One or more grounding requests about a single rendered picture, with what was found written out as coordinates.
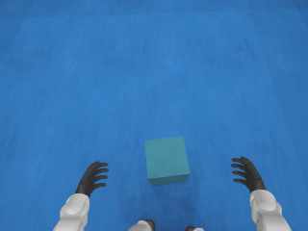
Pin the left robot foot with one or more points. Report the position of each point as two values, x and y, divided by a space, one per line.
151 224

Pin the left robot hand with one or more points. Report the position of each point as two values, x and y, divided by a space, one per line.
86 185

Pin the robot left shin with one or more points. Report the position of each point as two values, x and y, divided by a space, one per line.
143 222

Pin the right robot forearm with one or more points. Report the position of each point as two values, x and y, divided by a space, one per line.
266 212

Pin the right robot hand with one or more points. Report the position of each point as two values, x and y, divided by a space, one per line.
253 180

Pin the left robot forearm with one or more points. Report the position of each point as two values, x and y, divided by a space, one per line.
74 214

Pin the carton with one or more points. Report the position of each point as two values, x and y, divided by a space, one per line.
166 161

